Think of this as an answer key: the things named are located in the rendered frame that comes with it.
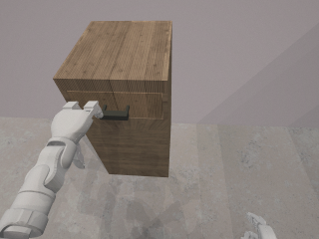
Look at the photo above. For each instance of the left robot hand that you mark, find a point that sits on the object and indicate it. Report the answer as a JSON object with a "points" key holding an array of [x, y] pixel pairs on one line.
{"points": [[72, 123]]}

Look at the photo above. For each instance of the handle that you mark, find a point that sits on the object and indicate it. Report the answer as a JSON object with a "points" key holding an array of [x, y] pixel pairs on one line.
{"points": [[115, 115]]}

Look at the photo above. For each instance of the right robot hand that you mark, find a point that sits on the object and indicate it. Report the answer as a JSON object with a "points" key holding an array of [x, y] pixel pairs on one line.
{"points": [[263, 231]]}

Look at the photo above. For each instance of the cabinet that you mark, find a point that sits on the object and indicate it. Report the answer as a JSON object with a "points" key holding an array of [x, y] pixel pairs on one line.
{"points": [[130, 57]]}

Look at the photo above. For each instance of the drawer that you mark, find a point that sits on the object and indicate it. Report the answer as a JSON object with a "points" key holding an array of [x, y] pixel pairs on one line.
{"points": [[142, 105]]}

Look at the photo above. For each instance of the left robot forearm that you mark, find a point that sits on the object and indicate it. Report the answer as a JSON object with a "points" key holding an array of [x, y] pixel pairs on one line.
{"points": [[28, 214]]}

